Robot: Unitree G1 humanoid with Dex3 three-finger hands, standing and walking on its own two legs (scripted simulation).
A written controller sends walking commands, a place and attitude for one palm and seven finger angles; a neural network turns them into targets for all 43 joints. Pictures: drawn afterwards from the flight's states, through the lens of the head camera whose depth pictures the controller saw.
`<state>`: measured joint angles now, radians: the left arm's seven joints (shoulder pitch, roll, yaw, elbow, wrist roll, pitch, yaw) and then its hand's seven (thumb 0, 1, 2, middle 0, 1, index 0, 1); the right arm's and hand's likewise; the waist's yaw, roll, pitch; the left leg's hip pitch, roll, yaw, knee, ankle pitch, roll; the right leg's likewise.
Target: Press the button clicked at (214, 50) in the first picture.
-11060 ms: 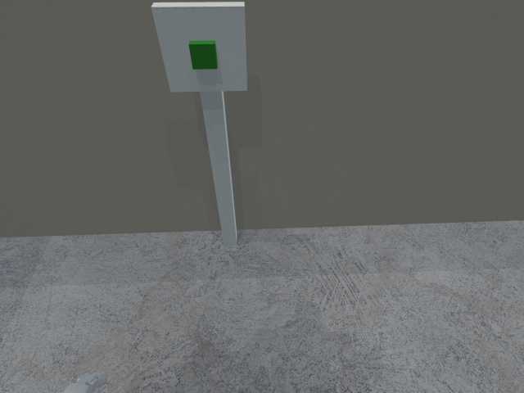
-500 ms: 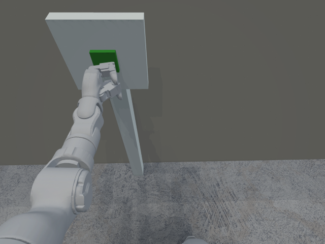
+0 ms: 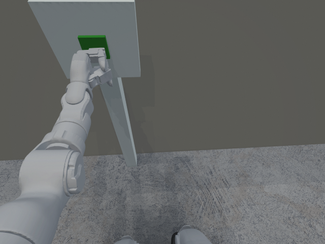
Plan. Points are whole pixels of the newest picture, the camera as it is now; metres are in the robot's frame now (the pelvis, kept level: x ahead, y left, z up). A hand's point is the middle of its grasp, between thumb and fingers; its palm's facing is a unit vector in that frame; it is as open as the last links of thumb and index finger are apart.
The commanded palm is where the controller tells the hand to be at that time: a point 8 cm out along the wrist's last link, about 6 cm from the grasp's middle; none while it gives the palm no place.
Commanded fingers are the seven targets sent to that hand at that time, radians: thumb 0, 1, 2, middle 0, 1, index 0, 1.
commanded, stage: hold the button down briefly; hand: left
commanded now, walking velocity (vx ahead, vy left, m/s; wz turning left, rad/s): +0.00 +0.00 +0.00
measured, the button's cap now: (95, 45) +0.56 +0.11 +0.16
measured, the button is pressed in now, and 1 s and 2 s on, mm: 12 0 0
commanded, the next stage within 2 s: pull the fist back off the button in 0.04 s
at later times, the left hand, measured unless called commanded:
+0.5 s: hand (109, 73) +0.50 +0.09 +0.12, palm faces -0.03 -1.00 -0.02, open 3.3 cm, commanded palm +0.48 +0.13 +0.13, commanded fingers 0.00 0.90 0.90 -1.30 -1.50 -1.30 -1.50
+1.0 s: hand (105, 92) +0.44 +0.09 +0.12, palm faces -0.04 -1.00 +0.00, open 3.1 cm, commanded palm +0.40 +0.15 +0.13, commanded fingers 0.00 0.90 0.90 -1.30 -1.50 -1.30 -1.50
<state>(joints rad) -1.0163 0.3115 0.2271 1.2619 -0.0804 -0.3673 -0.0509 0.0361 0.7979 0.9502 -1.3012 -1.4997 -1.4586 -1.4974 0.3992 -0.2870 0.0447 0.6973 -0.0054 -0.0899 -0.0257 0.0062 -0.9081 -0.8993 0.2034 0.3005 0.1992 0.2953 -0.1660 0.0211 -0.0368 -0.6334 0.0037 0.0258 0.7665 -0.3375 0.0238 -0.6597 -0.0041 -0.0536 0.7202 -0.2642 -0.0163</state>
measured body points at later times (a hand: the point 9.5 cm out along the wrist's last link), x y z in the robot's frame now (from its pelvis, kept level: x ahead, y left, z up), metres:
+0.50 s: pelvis +0.01 +0.00 +0.00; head +0.08 +0.00 +0.44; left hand +0.50 +0.14 +0.12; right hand +0.02 -0.25 -0.12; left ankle +0.02 +0.10 -0.71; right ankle +0.05 -0.11 -0.71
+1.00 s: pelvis +0.04 -0.01 +0.01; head +0.07 -0.03 +0.46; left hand +0.43 +0.15 +0.12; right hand +0.17 -0.26 -0.09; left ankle +0.02 +0.10 -0.71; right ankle +0.05 -0.11 -0.71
